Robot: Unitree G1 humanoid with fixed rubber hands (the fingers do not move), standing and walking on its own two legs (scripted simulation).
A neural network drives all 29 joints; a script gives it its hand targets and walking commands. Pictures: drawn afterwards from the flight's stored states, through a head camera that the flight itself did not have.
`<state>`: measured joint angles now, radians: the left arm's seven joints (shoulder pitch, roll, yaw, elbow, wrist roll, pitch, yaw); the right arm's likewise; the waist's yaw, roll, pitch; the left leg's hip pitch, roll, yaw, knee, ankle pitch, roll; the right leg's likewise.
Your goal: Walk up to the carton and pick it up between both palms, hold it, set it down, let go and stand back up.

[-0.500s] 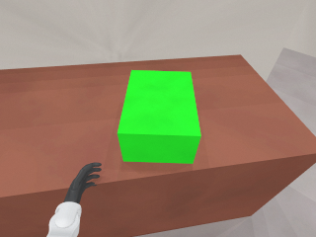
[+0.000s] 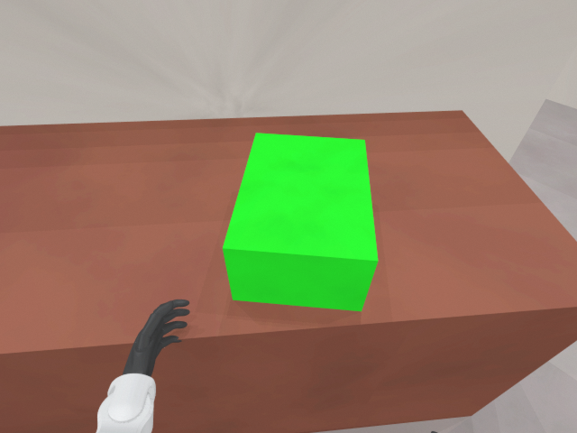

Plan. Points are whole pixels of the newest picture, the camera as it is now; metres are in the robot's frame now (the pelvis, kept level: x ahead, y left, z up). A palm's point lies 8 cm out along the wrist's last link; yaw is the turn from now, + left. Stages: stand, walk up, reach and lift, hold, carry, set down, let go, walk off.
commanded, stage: stand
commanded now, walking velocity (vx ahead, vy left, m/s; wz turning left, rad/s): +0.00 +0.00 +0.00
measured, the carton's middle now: (303, 213) +0.50 -0.01 +0.02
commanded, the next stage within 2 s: none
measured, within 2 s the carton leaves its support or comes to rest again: neither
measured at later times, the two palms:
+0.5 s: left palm (148, 360) +0.23 +0.20 +0.01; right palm out of the picture +0.12 -0.24 -0.12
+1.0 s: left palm (149, 360) +0.23 +0.20 +0.01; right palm out of the picture +0.13 -0.25 -0.12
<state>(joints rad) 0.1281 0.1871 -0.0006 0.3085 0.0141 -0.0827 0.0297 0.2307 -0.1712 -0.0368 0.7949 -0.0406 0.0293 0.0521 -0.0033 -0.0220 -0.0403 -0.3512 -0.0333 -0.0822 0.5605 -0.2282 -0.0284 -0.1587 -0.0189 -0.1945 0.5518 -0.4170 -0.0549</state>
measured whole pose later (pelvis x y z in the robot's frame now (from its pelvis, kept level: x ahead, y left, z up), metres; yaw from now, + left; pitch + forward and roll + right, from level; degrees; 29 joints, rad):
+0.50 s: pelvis +0.01 -0.02 +0.00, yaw +1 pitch +1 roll +1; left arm 0.13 0.18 0.02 0.31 0.01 -0.08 0.04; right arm 0.21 -0.18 -0.04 0.80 -0.03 0.05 0.04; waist 0.01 -0.01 -0.03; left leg -0.34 -0.03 -0.11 0.57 -0.25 -0.05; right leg -0.13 0.00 -0.22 0.54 -0.44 -0.08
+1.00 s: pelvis +0.01 -0.02 +0.00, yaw +2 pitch +1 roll +1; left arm 0.13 0.18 0.02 0.30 0.01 -0.08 0.04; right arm 0.20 -0.18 -0.04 0.79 -0.02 0.05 0.03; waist 0.01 0.00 -0.02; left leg -0.33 -0.02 -0.12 0.57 -0.25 -0.06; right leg -0.12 0.00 -0.23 0.54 -0.44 -0.08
